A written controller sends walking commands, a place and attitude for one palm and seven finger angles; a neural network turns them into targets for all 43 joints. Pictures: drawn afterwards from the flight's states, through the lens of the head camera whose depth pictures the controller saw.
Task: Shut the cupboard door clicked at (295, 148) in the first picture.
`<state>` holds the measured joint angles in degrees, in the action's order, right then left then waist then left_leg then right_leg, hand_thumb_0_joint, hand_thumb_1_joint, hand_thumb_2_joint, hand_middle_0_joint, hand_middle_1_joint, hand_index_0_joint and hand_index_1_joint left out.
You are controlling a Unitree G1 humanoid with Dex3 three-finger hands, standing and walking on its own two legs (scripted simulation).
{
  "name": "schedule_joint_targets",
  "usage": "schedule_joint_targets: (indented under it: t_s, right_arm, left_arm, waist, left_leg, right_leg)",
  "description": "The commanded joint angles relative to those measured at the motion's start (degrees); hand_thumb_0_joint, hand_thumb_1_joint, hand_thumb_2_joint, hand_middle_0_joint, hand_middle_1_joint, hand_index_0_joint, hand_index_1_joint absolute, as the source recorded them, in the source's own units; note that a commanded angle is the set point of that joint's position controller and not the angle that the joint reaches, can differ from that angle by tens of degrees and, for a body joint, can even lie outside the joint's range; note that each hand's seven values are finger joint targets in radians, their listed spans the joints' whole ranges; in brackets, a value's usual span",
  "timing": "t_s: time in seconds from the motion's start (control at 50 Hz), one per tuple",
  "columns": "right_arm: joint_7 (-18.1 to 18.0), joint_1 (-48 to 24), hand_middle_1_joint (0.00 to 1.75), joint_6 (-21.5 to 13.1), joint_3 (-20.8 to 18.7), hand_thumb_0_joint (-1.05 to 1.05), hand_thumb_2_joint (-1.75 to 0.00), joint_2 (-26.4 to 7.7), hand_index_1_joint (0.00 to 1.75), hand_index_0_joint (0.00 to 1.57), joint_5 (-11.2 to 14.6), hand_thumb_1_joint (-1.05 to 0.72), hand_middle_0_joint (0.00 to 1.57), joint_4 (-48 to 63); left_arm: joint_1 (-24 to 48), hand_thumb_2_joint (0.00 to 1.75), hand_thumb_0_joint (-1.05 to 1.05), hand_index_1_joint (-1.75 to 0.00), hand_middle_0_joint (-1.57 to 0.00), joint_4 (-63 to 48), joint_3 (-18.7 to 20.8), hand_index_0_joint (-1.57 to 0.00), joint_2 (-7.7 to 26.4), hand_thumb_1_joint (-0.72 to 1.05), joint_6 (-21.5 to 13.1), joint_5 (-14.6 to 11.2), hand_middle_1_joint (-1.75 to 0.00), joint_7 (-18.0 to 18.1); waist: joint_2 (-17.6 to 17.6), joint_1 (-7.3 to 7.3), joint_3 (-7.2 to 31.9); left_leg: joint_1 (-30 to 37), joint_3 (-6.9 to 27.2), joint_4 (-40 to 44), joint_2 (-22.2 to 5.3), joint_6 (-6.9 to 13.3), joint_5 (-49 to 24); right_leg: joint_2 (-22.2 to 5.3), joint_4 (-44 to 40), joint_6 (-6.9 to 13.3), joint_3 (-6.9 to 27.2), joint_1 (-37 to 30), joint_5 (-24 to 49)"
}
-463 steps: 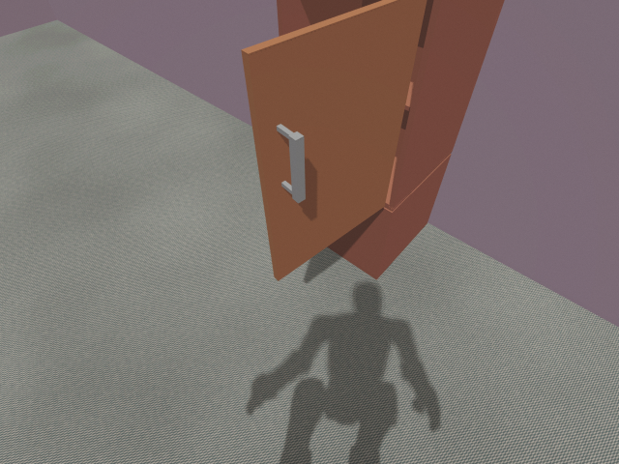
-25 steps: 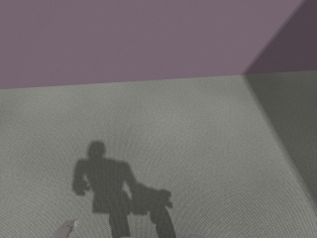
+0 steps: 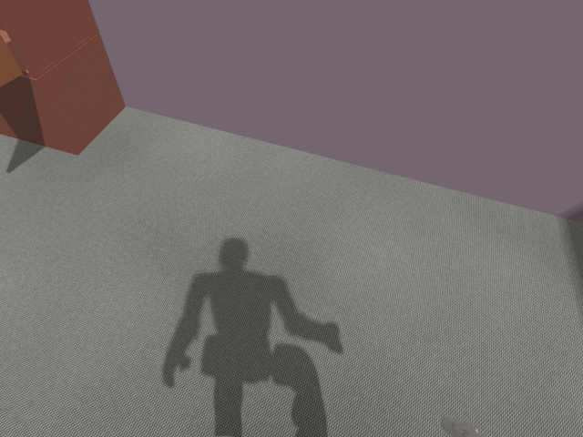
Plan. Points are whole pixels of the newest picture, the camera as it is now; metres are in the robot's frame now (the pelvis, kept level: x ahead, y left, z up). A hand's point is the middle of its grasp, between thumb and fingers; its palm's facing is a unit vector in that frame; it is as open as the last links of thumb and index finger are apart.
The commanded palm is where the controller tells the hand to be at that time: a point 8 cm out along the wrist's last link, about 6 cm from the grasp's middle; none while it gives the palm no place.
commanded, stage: walk to a spot facing it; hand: left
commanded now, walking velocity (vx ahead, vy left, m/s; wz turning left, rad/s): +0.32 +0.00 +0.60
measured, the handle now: out of the picture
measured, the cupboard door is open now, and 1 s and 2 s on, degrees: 82 82 82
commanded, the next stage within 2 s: turn to face it in 1.94 s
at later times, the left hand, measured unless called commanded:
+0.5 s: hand (194, 320) +0.30 +0.19 -0.14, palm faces +0.13 -0.97 -0.21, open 7.4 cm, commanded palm none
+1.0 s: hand (218, 406) +0.18 +0.12 -0.15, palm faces +0.57 -0.80 -0.17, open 7.4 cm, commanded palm none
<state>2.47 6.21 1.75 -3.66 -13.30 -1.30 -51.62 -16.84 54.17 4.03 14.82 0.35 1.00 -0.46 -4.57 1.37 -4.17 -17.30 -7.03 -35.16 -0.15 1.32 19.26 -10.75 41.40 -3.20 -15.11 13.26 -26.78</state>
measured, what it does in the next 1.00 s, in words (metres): walks ahead, turning left: right foot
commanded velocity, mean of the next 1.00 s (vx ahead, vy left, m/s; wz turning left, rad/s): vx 0.35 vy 0.00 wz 0.42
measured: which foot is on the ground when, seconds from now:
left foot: down 0.00-0.48, up 0.50-1.00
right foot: up 0.00-0.46, down 0.48-1.00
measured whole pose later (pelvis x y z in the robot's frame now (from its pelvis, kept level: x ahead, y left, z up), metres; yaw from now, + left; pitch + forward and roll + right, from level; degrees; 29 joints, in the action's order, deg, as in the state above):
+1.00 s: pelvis +0.35 +0.03 +0.01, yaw +29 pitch +1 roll +0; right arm 2.6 -0.4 -0.1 -2.6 -11.4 -1.6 -54.1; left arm -27.2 64.5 1.1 9.6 -4.1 1.3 0.2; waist -1.8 4.6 -4.4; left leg -29.3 -7.5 -39.8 -2.6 1.9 13.8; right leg -5.8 20.5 -2.9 -21.1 -4.2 -23.8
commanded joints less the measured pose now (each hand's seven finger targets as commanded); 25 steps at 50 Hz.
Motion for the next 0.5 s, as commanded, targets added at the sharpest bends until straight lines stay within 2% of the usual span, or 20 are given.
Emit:
schedule_joint_targets:
  t_s: [0.0, 0.02, 0.04, 0.06, 0.08, 0.12, 0.16, 0.24, 0.28, 0.32, 0.36, 0.38, 0.4, 0.42, 0.44, 0.46, 0.48]
  right_arm:
    - [-2.3, 17.7, 0.30, -2.1, -3.2, 0.00, -0.90, -15.7, 0.30, 0.20, -0.1, -0.90, 0.20, -1.3]
    - [-2.8, 14.4, 0.30, -2.6, -2.7, 0.00, -0.90, -13.1, 0.30, 0.20, 0.0, -0.90, 0.20, 0.1]
    - [-3.1, 10.6, 0.30, -3.1, -2.1, 0.00, -0.90, -11.7, 0.30, 0.20, 0.0, -0.90, 0.20, 0.9]
    - [-3.1, 8.8, 0.30, -3.8, -1.5, 0.00, -0.90, -10.4, 0.30, 0.20, 0.1, -0.90, 0.20, 1.0]
    - [-3.1, 8.8, 0.30, -4.3, -1.3, 0.00, -0.90, -10.0, 0.30, 0.20, 0.3, -0.90, 0.20, 1.0]
    - [-3.2, 10.0, 0.30, -5.0, -1.1, 0.00, -0.90, -9.6, 0.30, 0.20, 0.5, -0.90, 0.20, 0.0]
    - [-3.1, 11.7, 0.30, -5.2, -1.1, 0.00, -0.90, -9.7, 0.30, 0.20, 0.7, -0.90, 0.20, -0.8]
    - [-3.0, 13.8, 0.30, -5.2, -1.2, 0.00, -0.90, -9.3, 0.30, 0.20, 0.6, -0.90, 0.20, -2.4]
    - [-3.0, 14.9, 0.30, -5.2, -1.2, 0.00, -0.90, -9.3, 0.30, 0.20, 0.3, -0.90, 0.20, -2.9]
    - [-3.0, 15.9, 0.30, -5.3, -1.2, 0.00, -0.90, -9.0, 0.30, 0.20, 0.1, -0.90, 0.20, -3.7]
    - [-3.2, 16.1, 0.30, -5.2, -1.3, 0.00, -0.90, -8.8, 0.30, 0.20, 0.0, -0.90, 0.20, -4.2]
    - [-3.3, 15.3, 0.30, -5.2, -1.4, 0.00, -0.90, -9.1, 0.30, 0.20, -0.1, -0.90, 0.20, -4.4]
    - [-3.4, 14.2, 0.30, -5.1, -1.4, 0.00, -0.90, -9.2, 0.30, 0.20, 0.0, -0.90, 0.20, -4.3]
    - [-3.3, 13.3, 0.30, -5.1, -1.4, 0.00, -0.90, -9.1, 0.30, 0.20, 0.1, -0.90, 0.20, -4.3]
    - [-3.2, 12.4, 0.30, -5.4, -1.3, 0.00, -0.90, -8.0, 0.30, 0.20, 0.6, -0.90, 0.20, -4.1]
    - [-2.7, 14.1, 0.30, -5.8, -0.8, 0.00, -0.90, -4.1, 0.30, 0.20, 1.2, -0.90, 0.20, -3.1]
    - [-2.9, 14.5, 0.30, -5.6, -0.7, 0.00, -0.90, -3.9, 0.30, 0.20, 1.4, -0.90, 0.20, -1.7]
  left_arm:
    - [15.4, 0.90, 0.00, -0.30, -0.20, -11.1, 0.7, -0.20, 5.3, 0.90, -1.6, 0.6, -0.30, -0.4]
    - [15.7, 0.90, 0.00, -0.30, -0.20, -10.0, 0.8, -0.20, 4.8, 0.90, -1.7, 0.5, -0.30, -0.4]
    - [13.2, 0.90, 0.00, -0.30, -0.20, -8.2, 1.0, -0.20, 4.6, 0.90, -1.6, 0.6, -0.30, -0.8]
    - [11.0, 0.90, 0.00, -0.30, -0.20, -6.9, 1.0, -0.20, 4.9, 0.90, -1.3, 0.7, -0.30, -1.2]
    - [9.5, 0.90, 0.00, -0.30, -0.20, -6.2, 0.9, -0.20, 4.6, 0.90, -1.1, 0.6, -0.30, -1.4]
    - [8.8, 0.90, 0.00, -0.30, -0.20, -5.5, 0.7, -0.20, 4.5, 0.90, -1.2, 0.5, -0.30, -1.5]
    - [9.7, 0.90, 0.00, -0.30, -0.20, -5.8, 0.4, -0.20, 4.2, 0.90, -1.0, 0.5, -0.30, -1.4]
    - [15.1, 0.90, 0.00, -0.30, -0.20, -8.0, -0.1, -0.20, 3.6, 0.90, -1.3, 0.3, -0.30, -1.6]
    - [18.6, 0.90, 0.00, -0.30, -0.20, -9.2, -0.4, -0.20, 3.2, 0.90, -1.4, 0.0, -0.30, -1.8]
    - [20.7, 0.90, 0.00, -0.30, -0.20, -10.2, -0.4, -0.20, 3.0, 0.90, -1.8, 0.0, -0.30, -1.9]
    - [21.2, 0.90, 0.00, -0.30, -0.20, -10.4, -0.4, -0.20, 2.8, 0.90, -2.1, -0.1, -0.30, -1.8]
    - [19.7, 0.90, 0.00, -0.30, -0.20, -10.3, -0.2, -0.20, 2.7, 0.90, -2.3, -0.2, -0.30, -1.8]
    - [16.8, 0.90, 0.00, -0.30, -0.20, -9.5, 0.1, -0.20, 3.2, 0.90, -2.5, -0.2, -0.30, -1.7]
    - [11.1, 0.90, 0.00, -0.30, -0.20, -7.6, 0.6, -0.20, 4.2, 0.90, -2.9, -0.1, -0.30, -1.6]
    - [2.1, 0.90, 0.00, -0.30, -0.20, -4.8, 1.4, -0.20, 6.2, 0.90, -3.6, 0.1, -0.30, -1.2]
    - [-7.6, 0.90, 0.00, -0.30, -0.20, -2.4, 3.2, -0.20, 12.7, 0.90, -4.2, 0.9, -0.30, -0.3]
    - [-10.4, 0.90, 0.00, -0.30, -0.20, -1.9, 3.2, -0.20, 14.6, 0.90, -3.9, 0.2, -0.30, 0.0]
  waist:
    - [13.6, -9.52, 5.9]
    - [12.3, -7.84, 4.0]
    - [12.4, -5.48, 2.4]
    - [12.2, -3.89, 1.4]
    - [12.0, -3.05, 2.0]
    - [10.7, -2.47, 3.4]
    - [10.2, -2.40, 3.2]
    - [10.7, -3.42, 0.9]
    - [10.9, -4.27, -0.7]
    - [11.6, -5.00, -0.7]
    - [12.0, -4.99, -0.2]
    - [12.9, -4.05, 0.6]
    - [11.9, -2.53, 1.3]
    - [9.3, 0.25, 3.2]
    - [5.6, 4.23, 7.2]
    - [-10.0, 7.57, 16.1]
    - [-14.1, 6.59, 19.1]
  left_leg:
    - [22.7, 34.8, 19.8, -23.8, 13.2, -5.8]
    - [17.8, 32.7, 20.0, -20.8, 11.4, -5.5]
    - [14.7, 28.3, 20.9, -18.1, 9.5, -6.9]
    - [13.8, 24.3, 21.2, -15.5, 8.1, -11.2]
    - [14.2, 21.6, 20.9, -13.8, 7.6, -16.2]
    - [16.1, 18.9, 20.4, -12.5, 7.9, -23.0]
    - [16.8, 18.1, 20.7, -11.8, 8.3, -25.4]
    - [15.9, 18.8, 22.1, -11.9, 9.2, -21.8]
    - [14.5, 19.1, 22.3, -12.1, 9.3, -21.3]
    - [15.2, 19.3, 21.1, -12.0, 9.1, -23.5]
    - [14.6, 19.5, 19.3, -11.8, 8.6, -26.7]
    - [13.0, 19.6, 18.2, -12.0, 8.2, -27.0]
    - [10.4, 19.4, 16.0, -11.7, 7.5, -27.0]
    - [6.9, 18.3, 10.5, -9.7, 6.3, -26.9]
    - [-0.6, 16.6, 0.0, -6.6, 4.2, -24.7]
    - [-12.6, 10.2, -18.0, 0.7, 0.8, -4.3]
    - [-16.9, 8.8, -32.6, 2.7, -0.1, 15.7]
  right_leg:
    - [1.4, 29.1, -0.2, 14.0, 33.9, -4.3]
    - [1.2, 30.1, -0.5, 14.4, 32.2, -0.2]
    - [1.3, 30.0, -0.9, 15.5, 30.7, 4.5]
    - [1.7, 29.0, -1.1, 15.5, 29.1, 8.1]
    - [2.4, 27.9, -1.4, 15.1, 27.9, 10.1]
    - [3.1, 25.7, -1.8, 14.6, 27.1, 11.9]
    - [3.5, 23.7, -2.3, 14.4, 27.7, 13.8]
    - [3.3, 15.2, -2.9, 14.2, 28.3, 16.0]
    - [3.8, 9.2, -2.7, 13.5, 26.7, 16.2]
    - [5.1, 3.7, -2.2, 12.4, 24.3, 15.6]
    - [6.6, -0.7, -1.3, 11.7, 19.8, 15.3]
    - [7.1, -3.1, -0.7, 11.8, 15.5, 14.7]
    - [7.9, -5.7, -0.1, 11.7, 8.8, 15.4]
    - [9.4, -9.5, 0.3, 10.7, -0.5, 17.3]
    - [7.3, -12.5, 1.4, 13.6, -16.0, 18.6]
    - [-8.8, -16.4, 5.9, 30.4, -32.7, 15.6]
    - [-19.4, -24.0, 9.5, 43.9, -30.5, 14.3]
